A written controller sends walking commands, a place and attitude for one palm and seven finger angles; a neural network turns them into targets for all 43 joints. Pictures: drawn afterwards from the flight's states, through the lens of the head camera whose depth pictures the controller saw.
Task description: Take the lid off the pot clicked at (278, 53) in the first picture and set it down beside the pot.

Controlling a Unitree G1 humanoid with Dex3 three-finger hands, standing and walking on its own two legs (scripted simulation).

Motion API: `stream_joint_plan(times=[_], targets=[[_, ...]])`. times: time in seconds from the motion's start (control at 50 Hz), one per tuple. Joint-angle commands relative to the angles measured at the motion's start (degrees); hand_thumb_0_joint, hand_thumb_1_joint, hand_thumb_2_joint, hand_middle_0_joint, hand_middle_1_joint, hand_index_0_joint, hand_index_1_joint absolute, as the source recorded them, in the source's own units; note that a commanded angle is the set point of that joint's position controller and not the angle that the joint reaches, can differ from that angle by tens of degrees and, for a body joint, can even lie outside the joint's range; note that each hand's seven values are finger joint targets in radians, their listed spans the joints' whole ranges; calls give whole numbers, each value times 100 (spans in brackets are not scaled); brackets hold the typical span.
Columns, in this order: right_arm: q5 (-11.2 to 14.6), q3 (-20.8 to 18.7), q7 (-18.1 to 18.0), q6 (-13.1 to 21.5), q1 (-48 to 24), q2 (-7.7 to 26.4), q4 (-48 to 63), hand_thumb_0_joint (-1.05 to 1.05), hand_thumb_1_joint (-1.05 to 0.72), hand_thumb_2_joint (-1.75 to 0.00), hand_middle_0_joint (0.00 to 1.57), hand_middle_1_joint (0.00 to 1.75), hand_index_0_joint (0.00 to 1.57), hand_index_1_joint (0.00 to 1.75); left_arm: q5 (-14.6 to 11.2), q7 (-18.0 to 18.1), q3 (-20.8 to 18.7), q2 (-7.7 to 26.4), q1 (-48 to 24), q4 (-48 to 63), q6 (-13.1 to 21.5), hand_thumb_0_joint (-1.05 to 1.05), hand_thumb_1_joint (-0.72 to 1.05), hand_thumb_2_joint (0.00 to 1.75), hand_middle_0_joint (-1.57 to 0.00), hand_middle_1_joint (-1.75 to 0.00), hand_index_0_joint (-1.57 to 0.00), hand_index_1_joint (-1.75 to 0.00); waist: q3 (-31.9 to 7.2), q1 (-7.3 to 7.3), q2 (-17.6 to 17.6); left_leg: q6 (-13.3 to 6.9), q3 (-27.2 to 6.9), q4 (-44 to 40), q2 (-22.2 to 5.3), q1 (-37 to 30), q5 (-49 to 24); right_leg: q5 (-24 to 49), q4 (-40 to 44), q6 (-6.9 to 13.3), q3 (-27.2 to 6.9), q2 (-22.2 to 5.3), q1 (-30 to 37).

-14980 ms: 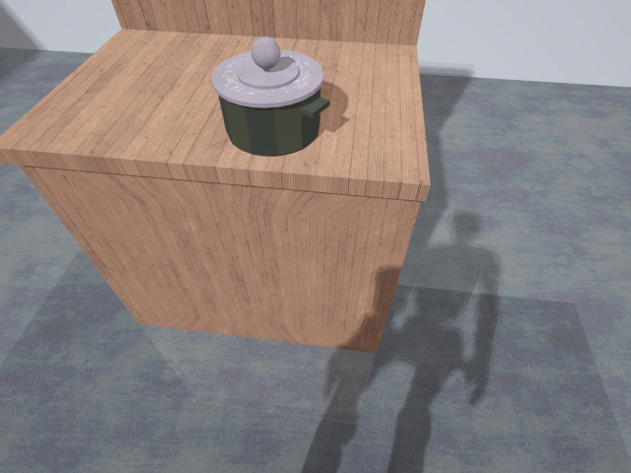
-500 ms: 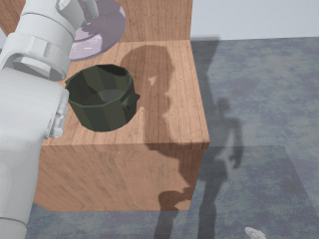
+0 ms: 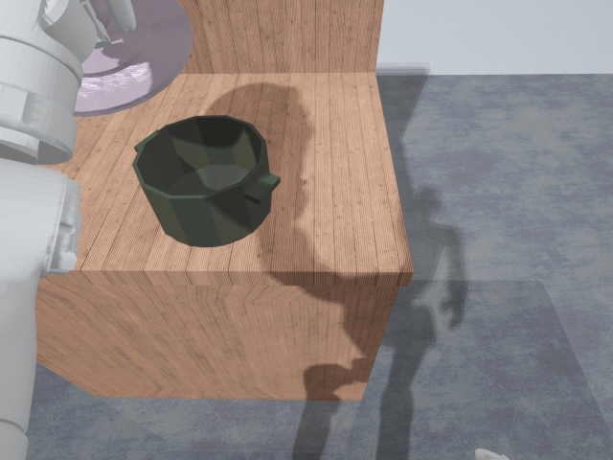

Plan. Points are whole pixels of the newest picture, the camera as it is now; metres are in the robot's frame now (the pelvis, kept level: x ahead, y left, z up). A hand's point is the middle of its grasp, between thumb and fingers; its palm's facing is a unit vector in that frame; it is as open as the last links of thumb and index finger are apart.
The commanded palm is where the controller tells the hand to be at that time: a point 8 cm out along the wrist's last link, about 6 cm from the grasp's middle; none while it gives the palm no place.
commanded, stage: move the lid sideways beside the pot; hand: left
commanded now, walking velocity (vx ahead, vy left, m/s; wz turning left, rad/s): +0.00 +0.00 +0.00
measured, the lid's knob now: (81, 9) +0.51 +0.21 +0.33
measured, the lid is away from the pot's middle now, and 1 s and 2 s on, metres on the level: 0.08 0.18 0.22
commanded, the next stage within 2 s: lower the lid onto the table in 1.50 s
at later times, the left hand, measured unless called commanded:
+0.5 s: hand (32, 21) +0.48 +0.25 +0.33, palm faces -0.12 -0.12 -0.99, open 5.6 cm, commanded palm +0.48 +0.25 +0.40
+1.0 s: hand out of the picture +0.48 +0.30 +0.32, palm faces -0.13 -0.15 -0.98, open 5.5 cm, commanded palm +0.48 +0.30 +0.40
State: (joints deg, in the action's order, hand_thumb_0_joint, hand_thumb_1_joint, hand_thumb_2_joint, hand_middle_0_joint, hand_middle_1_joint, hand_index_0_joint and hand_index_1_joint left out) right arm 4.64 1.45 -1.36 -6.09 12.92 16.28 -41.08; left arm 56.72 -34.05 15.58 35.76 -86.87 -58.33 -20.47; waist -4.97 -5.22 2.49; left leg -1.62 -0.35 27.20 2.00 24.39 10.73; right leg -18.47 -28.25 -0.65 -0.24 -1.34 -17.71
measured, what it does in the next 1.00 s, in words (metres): stands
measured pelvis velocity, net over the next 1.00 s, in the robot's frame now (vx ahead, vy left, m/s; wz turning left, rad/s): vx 0.01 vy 0.00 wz -0.01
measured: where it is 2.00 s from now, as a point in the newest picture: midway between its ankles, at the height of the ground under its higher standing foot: outside the picture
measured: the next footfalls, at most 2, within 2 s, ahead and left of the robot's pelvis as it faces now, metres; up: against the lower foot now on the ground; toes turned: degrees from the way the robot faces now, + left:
none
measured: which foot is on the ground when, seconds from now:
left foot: down 0.00-1.00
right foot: down 0.00-1.00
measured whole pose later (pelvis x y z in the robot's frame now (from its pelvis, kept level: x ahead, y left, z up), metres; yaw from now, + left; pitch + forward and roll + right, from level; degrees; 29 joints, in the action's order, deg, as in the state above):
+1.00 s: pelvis +0.01 +0.00 +0.00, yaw -1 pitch +10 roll -1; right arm 5.6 2.4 -2.9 -7.5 14.1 17.1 -41.0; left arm 60.3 -34.2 10.7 48.8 -88.0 -66.1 -15.4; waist -4.3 -6.4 2.8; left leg -1.9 -0.3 27.6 1.3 26.1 11.2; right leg -17.3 -25.8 -1.0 -0.4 -0.6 -18.2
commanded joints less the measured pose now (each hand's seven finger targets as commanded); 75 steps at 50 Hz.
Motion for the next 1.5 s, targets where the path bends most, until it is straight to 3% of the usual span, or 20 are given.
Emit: stream_joint_plan(times=[0.0, 0.16, 0.2, 0.26, 0.36, 0.42, 0.48, 0.6, 0.62, 0.7, 0.72, 0.76, 0.82, 0.94, 1.02, 1.14, 1.22, 1.3, 1.34, 1.48], targets=[[-20, -243, -74, 106, -98, 898, 553, 0, -90, -90, 20, 30, 20, 30, 169, 322, -276, 1278, -3479, 1004, 79, 0, 66, 102, -72, -102, -102, -113, -2310, -85, -46, -221, -53, 187, 69, -2244, -2175, 2058, 336, 276, 220, 273, -288], [-11, -219, -114, 98, -52, 869, 557, 0, -90, -90, 20, 30, 20, 30, 352, 360, -361, 1562, -3624, 798, 197, 0, 66, 102, -72, -102, -102, -113, -2306, -97, -140, -241, -75, 117, 69, -2165, -1783, 1726, 398, 263, 210, 312, -350], [24, -222, -117, 122, -25, 903, 521, 0, -90, -90, 20, 30, 20, 30, 205, 349, -142, 1247, -3627, 852, 216, 0, 66, 102, -72, -102, -102, -113, -2208, -150, 118, -210, -87, 101, 38, -2317, -1935, 1693, 451, 283, 250, 300, -500], [-22, -223, -122, 136, 48, 892, 528, 0, -90, -90, 20, 30, 20, 30, 404, 385, -454, 1766, -3749, 900, 296, 0, 66, 102, -72, -102, -102, -113, -2511, -93, 80, -234, -103, 139, 67, -2309, -1910, 1705, 420, 261, 207, 330, -330], [1, -226, -138, 95, 111, 909, 489, 0, -90, -90, 20, 30, 20, 30, 398, 353, -369, 1726, -3566, 616, 316, 0, 66, 102, -72, -102, -102, -113, -2244, -113, 51, -244, -78, 115, 49, -2181, -1881, 1677, 473, 262, 235, 334, -398], [-14, -246, -123, 116, 139, 938, 524, 0, -90, -90, 20, 30, 20, 30, 444, 377, -634, 2109, -3769, 1050, 404, 0, 66, 102, -72, -102, -102, -113, -2678, -62, 185, -228, -104, 170, 37, -2414, -2163, 1779, 439, 244, 203, 342, -254], [22, -246, -143, 67, 149, 933, 492, 0, -90, -90, 20, 30, 20, 30, 418, 324, -360, 1797, -3515, 625, 352, 0, 66, 102, -72, -102, -102, -113, -2162, -116, 124, -231, -92, 116, 15, -2220, -1940, 1590, 508, 257, 260, 348, -482], [30, -237, -175, 106, 207, 986, 492, 0, -90, -90, 20, 30, 20, 30, 350, 320, -402, 1974, -3644, 1002, 467, 0, 66, 102, -72, -102, -102, -113, -2511, -115, 409, -226, -65, 186, -15, -2512, -2376, 1826, 503, 268, 261, 326, -352], [11, -247, -160, 101, 212, 963, 480, 0, -90, -90, 20, 30, 20, 30, 459, 354, -642, 2283, -3820, 1132, 480, 0, 66, 102, -72, -102, -102, -113, -2714, -75, 441, -222, -107, 216, -23, -2606, -2468, 1806, 482, 239, 224, 354, -340], [34, -241, -173, 102, 285, 996, 435, 0, -90, -90, 20, 30, 20, 30, 372, 282, -396, 1941, -3304, 670, 447, 0, 66, 102, -72, -102, -102, -113, -2259, -130, 417, -209, -91, 202, -32, -2501, -2421, 1711, 555, 263, 299, 357, -519], [22, -230, -170, 64, 269, 997, 407, 0, -90, -90, 20, 30, 20, 30, 499, 311, -678, 2354, -3436, 734, 463, 0, 66, 102, -72, -102, -102, -113, -2401, -92, 232, -211, -109, 181, -33, -2396, -2334, 1723, 537, 233, 268, 367, -388], [27, -216, -201, 44, 270, 993, 436, 0, -90, -90, 20, 30, 20, 30, 522, 299, -614, 2374, -3395, 539, 473, 0, 66, 102, -72, -102, -102, -113, -2290, -119, 78, -258, -51, 174, -3, -2176, -2103, 1774, 535, 220, 259, 347, -307], [34, -230, -172, 56, 259, 980, 443, 0, -90, -90, 20, 30, 20, 30, 474, 296, -544, 2301, -3735, 995, 503, 0, 66, 102, -72, -102, -102, -113, -2594, -96, 514, -219, -106, 253, -57, -2627, -2682, 1857, 515, 220, 261, 358, -425], [64, -171, -224, -41, 240, 999, 467, 0, -90, -90, 20, 30, 20, 30, 557, 271, -724, 2676, -3091, 217, 540, 0, 66, 102, -72, -102, -102, -113, -2118, -111, 40, -268, 34, 239, -15, -1934, -2150, 1924, 513, 194, 245, 333, -198], [49, -195, -231, -39, 246, 1016, 484, 0, -90, -90, 20, 30, 20, 30, 559, 282, -819, 2927, -3689, 994, 604, 0, 66, 102, -72, -102, -102, -113, -2716, -73, 459, -276, 14, 291, -70, -2436, -2627, 2131, 495, 183, 199, 323, -78], [119, -151, -265, -54, 308, 1027, 431, 0, -90, -90, 20, 30, 20, 30, 550, 228, -614, 2769, -3050, 189, 636, 0, 66, 102, -72, -102, -102, -113, -2008, -151, 319, -274, 41, 256, -78, -2031, -2332, 1934, 571, 185, 266, 347, -290], [73, -162, -270, -40, 388, 1056, 412, 0, -90, -90, 20, 30, 20, 30, 641, 243, -915, 3265, -3389, 667, 690, 0, 66, 102, -72, -102, -102, -113, -2543, -102, 628, -271, 43, 345, -104, -2394, -2788, 2160, 546, 157, 228, 360, -117], [115, -163, -278, 5, 449, 1069, 411, 0, -90, -90, 20, 30, 20, 30, 530, 197, -706, 2998, -3280, 640, 741, 0, 66, 102, -72, -102, -102, -113, -2459, -118, 844, -253, 34, 378, -144, -2569, -3102, 2163, 568, 188, 294, 362, -257], [106, -142, -297, -27, 496, 1069, 384, 0, -90, -90, 20, 30, 20, 30, 671, 220, -934, 3363, -3017, 134, 735, 0, 66, 102, -72, -102, -102, -113, -2211, -132, 468, -271, 51, 347, -127, -2201, -2675, 2034, 573, 149, 269, 382, -215], [110, -197, -264, -16, 555, 1079, 356, 0, -90, -90, 20, 30, 20, 30, 623, 188, -655, 3024, -3351, 542, 693, 0, 66, 102, -72, -102, -102, -113, -2376, -155, 866, -233, -40, 360, -192, -2651, -2991, 1882, 601, 157, 328, 408, -497]])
